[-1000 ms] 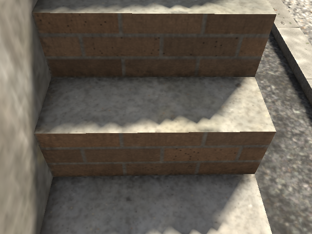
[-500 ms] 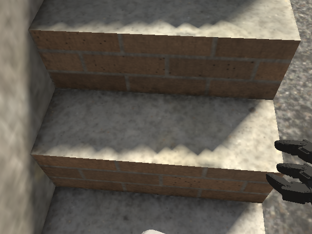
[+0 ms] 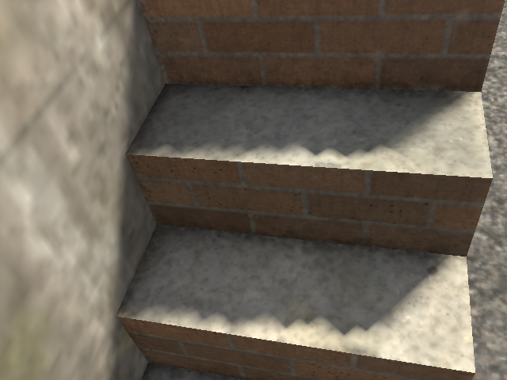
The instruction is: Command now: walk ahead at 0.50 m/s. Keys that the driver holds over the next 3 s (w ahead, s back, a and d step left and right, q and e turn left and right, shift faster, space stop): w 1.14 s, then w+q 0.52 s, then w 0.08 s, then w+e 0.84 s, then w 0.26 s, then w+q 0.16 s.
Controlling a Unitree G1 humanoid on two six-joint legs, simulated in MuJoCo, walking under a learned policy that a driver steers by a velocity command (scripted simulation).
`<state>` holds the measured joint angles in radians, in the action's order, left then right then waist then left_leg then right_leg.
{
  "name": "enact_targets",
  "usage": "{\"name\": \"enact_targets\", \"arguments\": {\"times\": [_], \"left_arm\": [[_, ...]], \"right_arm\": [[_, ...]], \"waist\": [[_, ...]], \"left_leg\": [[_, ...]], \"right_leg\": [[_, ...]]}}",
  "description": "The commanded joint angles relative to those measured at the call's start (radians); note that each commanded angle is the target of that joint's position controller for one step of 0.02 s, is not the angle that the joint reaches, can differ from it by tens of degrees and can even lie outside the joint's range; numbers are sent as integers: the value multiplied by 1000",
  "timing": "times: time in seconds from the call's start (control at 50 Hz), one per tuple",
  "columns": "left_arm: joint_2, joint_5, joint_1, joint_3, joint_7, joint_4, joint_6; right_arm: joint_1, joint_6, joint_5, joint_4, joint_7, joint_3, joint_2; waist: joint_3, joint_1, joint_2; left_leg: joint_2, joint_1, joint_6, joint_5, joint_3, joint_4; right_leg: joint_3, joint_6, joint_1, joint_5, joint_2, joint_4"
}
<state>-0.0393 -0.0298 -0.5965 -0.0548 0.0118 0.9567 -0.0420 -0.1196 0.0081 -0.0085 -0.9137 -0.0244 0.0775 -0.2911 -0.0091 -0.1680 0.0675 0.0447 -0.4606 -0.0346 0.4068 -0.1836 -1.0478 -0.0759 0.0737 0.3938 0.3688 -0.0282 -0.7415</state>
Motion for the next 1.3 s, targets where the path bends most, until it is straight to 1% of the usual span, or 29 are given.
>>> {"name": "enact_targets", "arguments": {"times": [0.02,0.08,0.18,0.26,0.38,0.44,0.48,0.5,0.54,0.56,0.6,0.68,0.72,0.84,0.88,0.9,0.92,0.94,0.96,0.98,1.0,1.02,1.06,1.14,1.18,1.24,1.26,1.28,1.3], "left_arm": [[-308,7,133,-51,-19,-109,-36],[-265,12,100,-40,-28,-59,-87],[-290,11,56,-39,-48,-36,-115],[-351,-1,76,-45,-5,-81,-119],[-413,-13,365,-28,-59,-199,-70],[-278,28,545,6,2,-281,-54],[-105,23,331,44,16,-271,-59],[-171,11,141,21,25,-200,-38],[-256,-34,412,4,26,-280,-35],[-225,-41,534,15,24,-316,-47],[-185,-38,636,27,30,-348,-66],[-109,-39,719,70,28,-456,-42],[-123,-75,832,63,41,-453,-8],[6,-16,1148,115,79,-581,-15],[1,34,1134,123,89,-602,-30],[-70,77,964,100,106,-557,-52],[-137,99,791,68,110,-505,-23],[-181,70,557,37,99,-371,28],[-215,31,597,21,79,-295,99],[-278,28,690,7,58,-289,119],[-341,18,581,-23,24,-251,123],[-367,-39,497,-41,20,-217,105],[-400,-83,138,-62,-15,-148,78],[-464,-114,251,-84,-38,-84,-6],[-398,-75,526,-64,-15,-94,-30],[-415,-20,711,-57,31,-165,-60],[-411,3,636,-71,30,-160,-37],[-436,-33,592,-79,35,-171,-22],[-443,44,264,-81,96,-198,-16]], "right_arm": [[56,-38,15,144,33,-36,93],[52,-40,57,208,10,-41,59],[-20,-27,48,220,6,-30,4],[-86,-11,39,240,-3,-27,-30],[-110,-19,-1,301,-11,-53,-23],[-371,-65,59,186,-45,-38,-47],[-390,-75,79,100,-37,-56,-96],[-382,-78,59,135,-40,-29,-139],[-242,-94,31,129,-28,-16,-138],[-282,-105,40,94,-22,-28,-83],[-377,-126,48,35,-31,-43,25],[-374,-143,15,-15,-30,-21,-11],[-545,-127,47,-72,-64,-12,-4],[-879,-86,95,-235,-127,6,79],[-703,-86,103,-184,-130,8,83],[-446,-81,93,-69,-110,16,59],[-400,-78,26,12,-110,37,7],[-358,-80,-38,50,-102,47,16],[-415,-103,-63,51,-100,72,21],[-549,-102,-82,55,-116,81,66],[-500,-121,-123,122,-140,63,122],[-381,-148,-152,265,-134,56,52],[130,-189,-134,398,-81,11,-5],[112,-93,-101,376,19,-76,0],[4,-59,-84,332,55,-136,57],[-128,-62,-29,178,23,-124,11],[-160,-76,16,141,-6,-103,-12],[-99,-92,50,61,14,-99,-22],[40,-94,52,76,-13,-32,-160]], "waist": [[-62,164,-264],[-103,148,-89],[-65,121,-163],[-84,147,-198],[-83,274,-407],[70,376,-27],[96,185,180],[227,159,172],[-42,177,141],[-123,210,104],[-159,238,90],[-105,154,126],[-25,288,-19],[172,449,102],[257,339,106],[351,200,59],[411,140,112],[323,83,-165],[100,151,-486],[3,290,-474],[132,285,-374],[303,263,-308],[427,-23,-180],[481,88,-169],[436,278,-114],[301,373,-74],[255,374,-66],[191,324,92],[386,17,426]], "left_leg": [[-130,-193,110,-228,206,-727],[-107,-278,84,-266,252,-717],[-104,-229,89,-271,293,-488],[-84,-301,59,-210,325,-581],[-4,130,-47,135,94,283],[41,361,-9,-432,189,792],[306,661,-3,-1382,519,591],[363,605,-133,-1109,641,621],[275,443,-224,-89,610,758],[233,451,-194,-58,561,751],[217,496,-112,-350,476,739],[169,387,-65,-759,263,820],[174,892,-131,-1252,364,719],[206,1306,-140,-1761,422,557],[140,1104,-114,-2063,356,420],[63,862,-18,-2161,278,310],[48,714,40,-1849,353,186],[-37,379,87,-1118,328,-71],[-271,-116,105,192,262,-481],[-328,-389,58,496,278,-1120],[-340,-680,73,619,266,-1509],[-234,-1130,62,721,187,-1710],[-203,-1533,8,645,158,-1676],[-79,-1391,-42,590,326,-1427],[38,-908,-89,414,369,-652],[2,134,-80,-299,264,536],[-22,246,-100,-289,457,865],[34,409,-120,-802,342,1178],[137,1146,-214,-1426,473,556]], "right_leg": [[-537,93,27,418,-267,616],[-214,24,-116,126,-183,459],[-237,65,-292,56,-215,534],[-296,138,-326,5,-269,523],[-159,164,-54,-434,-180,530],[5,11,-129,-674,-50,-69],[-82,-95,342,37,155,-536],[-148,-104,304,50,143,-713],[-55,-57,667,40,126,-1071],[-70,-25,825,-14,131,-1166],[-54,25,979,-108,136,-1330],[118,71,922,32,75,-1194],[200,17,1189,160,78,-1249],[192,-14,1219,452,102,-905],[143,-9,761,435,136,-428],[147,-12,249,-25,121,95],[28,-27,-123,-392,45,558],[97,-43,-505,-807,41,846],[119,12,-675,-940,-40,948],[222,6,-713,-1330,-176,902],[222,35,-947,-2071,-288,474],[134,118,-1365,-2248,-443,230],[3,155,-1799,-2257,-419,62],[-22,151,-1644,-1929,-477,129],[87,44,-1263,-1541,-377,182],[161,14,-457,-1357,-211,245],[143,-50,-414,-1162,-102,-28],[187,-59,-277,-409,34,-323],[88,-144,538,83,107,-862]]}}
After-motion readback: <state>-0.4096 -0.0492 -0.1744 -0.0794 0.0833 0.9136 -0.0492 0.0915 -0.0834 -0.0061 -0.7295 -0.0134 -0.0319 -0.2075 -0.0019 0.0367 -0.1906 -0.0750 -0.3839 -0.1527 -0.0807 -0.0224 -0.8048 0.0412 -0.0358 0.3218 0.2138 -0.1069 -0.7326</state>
